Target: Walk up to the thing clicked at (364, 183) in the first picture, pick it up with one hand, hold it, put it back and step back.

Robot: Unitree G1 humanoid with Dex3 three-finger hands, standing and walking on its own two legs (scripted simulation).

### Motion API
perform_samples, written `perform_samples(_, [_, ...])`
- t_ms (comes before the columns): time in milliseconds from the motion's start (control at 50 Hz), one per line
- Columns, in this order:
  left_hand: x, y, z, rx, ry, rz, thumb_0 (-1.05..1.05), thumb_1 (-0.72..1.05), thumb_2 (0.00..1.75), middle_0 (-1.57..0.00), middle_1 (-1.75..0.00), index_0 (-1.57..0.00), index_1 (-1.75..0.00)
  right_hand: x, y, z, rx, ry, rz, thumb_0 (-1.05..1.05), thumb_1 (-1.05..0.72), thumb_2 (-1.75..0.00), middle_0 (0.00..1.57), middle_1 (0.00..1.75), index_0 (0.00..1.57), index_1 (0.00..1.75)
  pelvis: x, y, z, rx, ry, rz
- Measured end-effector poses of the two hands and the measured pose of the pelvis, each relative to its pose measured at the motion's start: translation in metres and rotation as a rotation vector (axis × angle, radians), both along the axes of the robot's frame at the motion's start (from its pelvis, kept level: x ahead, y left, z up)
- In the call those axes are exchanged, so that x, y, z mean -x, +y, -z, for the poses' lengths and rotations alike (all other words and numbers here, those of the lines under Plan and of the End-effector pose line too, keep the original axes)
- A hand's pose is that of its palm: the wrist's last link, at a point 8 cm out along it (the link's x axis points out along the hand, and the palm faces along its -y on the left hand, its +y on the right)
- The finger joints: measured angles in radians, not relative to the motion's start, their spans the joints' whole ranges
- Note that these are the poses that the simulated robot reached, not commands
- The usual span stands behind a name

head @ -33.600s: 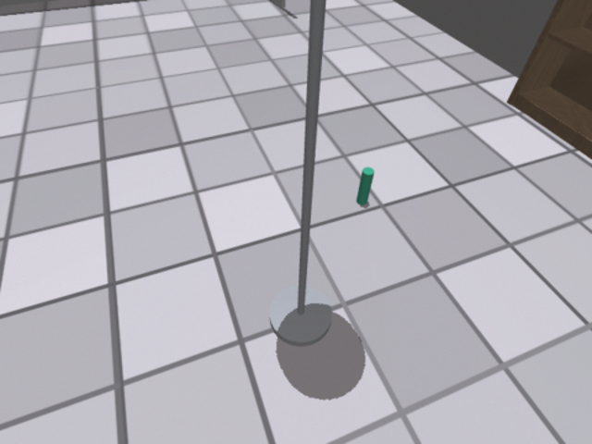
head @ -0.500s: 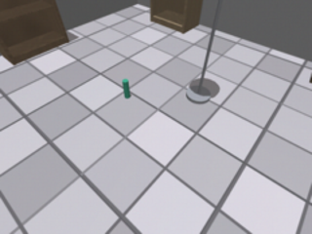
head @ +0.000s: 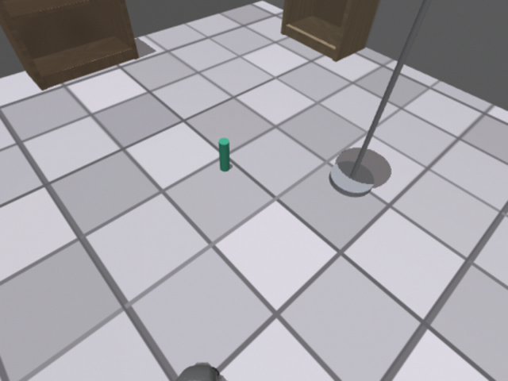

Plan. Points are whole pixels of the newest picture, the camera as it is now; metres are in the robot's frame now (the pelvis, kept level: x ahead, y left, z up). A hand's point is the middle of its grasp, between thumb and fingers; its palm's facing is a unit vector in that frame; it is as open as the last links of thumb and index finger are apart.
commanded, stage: walk up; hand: left
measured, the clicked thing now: (224, 155) +1.25 +0.19 -0.66
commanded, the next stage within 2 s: none
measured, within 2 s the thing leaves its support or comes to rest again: neither
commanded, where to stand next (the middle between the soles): +0.87 -0.01 m, yaw -3 degrees
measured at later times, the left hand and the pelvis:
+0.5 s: hand (136, 257) +0.36 +0.27 -0.12, palm faces -0.10 -0.90 -0.41, open 7.4 cm; pelvis +0.25 -0.01 -0.01, yaw -3 degrees
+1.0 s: hand (139, 202) +0.52 +0.31 -0.15, palm faces -0.11 -0.94 -0.33, open 7.4 cm; pelvis +0.46 +0.04 +0.01, yaw -3 degrees
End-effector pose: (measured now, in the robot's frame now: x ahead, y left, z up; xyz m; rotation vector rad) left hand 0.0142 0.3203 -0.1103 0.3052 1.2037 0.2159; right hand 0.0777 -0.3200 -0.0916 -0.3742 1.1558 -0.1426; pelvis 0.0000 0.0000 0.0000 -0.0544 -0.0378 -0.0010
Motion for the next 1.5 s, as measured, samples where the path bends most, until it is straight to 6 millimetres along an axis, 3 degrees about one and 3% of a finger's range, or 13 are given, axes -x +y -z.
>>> perform_samples(100, [-0.061, 0.013, 0.016, 0.015, 0.041, 0.033, 0.01, 0.9, 0.89, -0.2, -0.3, -0.2, -0.3, -0.063, 0.02, -0.007, 0.024, -0.115, 0.018, 0.0, -0.91, -0.9, 0.21, 0.3, 0.2, 0.3, -0.048, 0.018, 0.006, -0.031, -0.004, 0.012])
perform_samples(280, [-0.193, 0.013, -0.013, 0.019, -0.043, 0.145, 0.0, 0.91, 0.9, -0.2, -0.3, -0.2, -0.3, -0.1, 0.024, -0.021, 0.021, -0.097, 0.083, 0.0, -0.9, -0.9, 0.21, 0.3, 0.2, 0.3, -0.13, 0.022, -0.013, -0.061, -0.007, 0.059])
perform_samples(400, [-0.277, 0.003, -0.026, -0.016, -0.074, 0.185, 0.0, 0.91, 0.9, -0.2, -0.3, -0.2, -0.3, -0.123, 0.004, -0.001, -0.002, -0.03, 0.135, 0.0, -0.9, -0.9, 0.21, 0.3, 0.2, 0.3, -0.192, 0.009, -0.008, -0.073, -0.008, 0.069])
perform_samples(500, [-0.342, -0.012, -0.025, -0.068, -0.16, 0.172, 0.0, 0.9, 0.9, -0.2, -0.3, -0.2, -0.3, -0.163, -0.015, 0.029, -0.014, 0.032, 0.146, 0.0, -0.9, -0.9, 0.21, 0.3, 0.2, 0.3, -0.245, -0.012, 0.011, -0.053, -0.01, 0.058])
perform_samples(660, [-0.374, -0.022, -0.036, -0.043, -0.137, 0.127, 0.0, 0.9, 0.89, -0.2, -0.3, -0.2, -0.3, -0.267, -0.006, 0.017, -0.047, -0.012, 0.071, 0.01, -0.91, -0.9, 0.21, 0.3, 0.2, 0.3, -0.306, -0.01, -0.007, -0.039, -0.006, 0.05])
perform_samples(780, [-0.398, 0.002, -0.02, -0.018, -0.072, 0.095, 0.0, 0.9, 0.89, -0.21, -0.3, -0.2, -0.3, -0.335, 0.005, 0.0, -0.012, -0.024, 0.03, 0.0, -0.91, -0.9, 0.21, 0.3, 0.2, 0.3, -0.359, 0.006, -0.006, -0.021, 0.008, 0.042])
perform_samples(860, [-0.428, 0.028, 0.004, -0.01, -0.023, 0.091, 0.0, 0.9, 0.89, -0.21, -0.3, -0.2, -0.3, -0.375, 0.014, -0.004, 0.051, -0.058, 0.036, 0.0, -0.91, -0.9, 0.21, 0.3, 0.2, 0.3, -0.401, 0.026, 0.008, -0.033, 0.006, 0.044])
perform_samples(940, [-0.471, 0.036, 0.01, -0.001, 0.016, 0.108, 0.01, 0.9, 0.9, -0.2, -0.3, -0.2, -0.3, -0.395, 0.025, -0.015, 0.074, -0.083, 0.087, 0.0, -0.91, -0.9, 0.21, 0.3, 0.2, 0.3, -0.433, 0.036, 0.003, -0.035, 0.001, 0.053])
perform_samples(1100, [-0.565, 0.03, -0.006, 0.029, -0.023, 0.159, 0.01, 0.91, 0.9, -0.2, -0.3, -0.2, -0.3, -0.415, 0.037, -0.027, 0.067, 0.001, 0.132, 0.0, -0.9, -0.9, 0.21, 0.3, 0.2, 0.3, -0.494, 0.038, -0.014, -0.049, -0.001, 0.069])
perform_samples(1220, [-0.641, 0.009, -0.015, 0.023, -0.07, 0.202, 0.0, 0.91, 0.9, -0.2, -0.3, -0.2, -0.3, -0.439, 0.028, -0.008, 0.031, 0.053, 0.164, 0.0, -0.9, -0.9, 0.21, 0.3, 0.2, 0.3, -0.541, 0.027, -0.01, -0.064, -0.008, 0.076])
perform_samples(1320, [-0.705, -0.016, -0.016, -0.012, -0.154, 0.219, 0.0, 0.91, 0.9, -0.2, -0.3, -0.2, -0.3, -0.478, 0.01, 0.023, 0.001, 0.068, 0.169, 0.0, -0.9, -0.9, 0.21, 0.3, 0.2, 0.3, -0.584, 0.007, 0.008, -0.055, -0.012, 0.069])
perform_samples(1400, [-0.727, -0.028, -0.026, -0.013, -0.21, 0.193, 0.0, 0.91, 0.9, -0.2, -0.3, -0.2, -0.3, -0.525, 0.007, 0.028, -0.021, 0.055, 0.14, 0.0, -0.91, -0.9, 0.21, 0.3, 0.2, 0.3, -0.607, 0.0, 0.004, -0.055, -0.026, 0.066])
perform_samples(1500, [-0.73, -0.025, -0.034, -0.02, -0.168, 0.164, 0.0, 0.9, 0.89, -0.2, -0.3, -0.2, -0.3, -0.585, 0.007, 0.015, -0.035, -0.013, 0.09, 0.0, -0.91, -0.9, 0.21, 0.3, 0.2, 0.3, -0.636, 0.0, -0.006, -0.046, -0.017, 0.066])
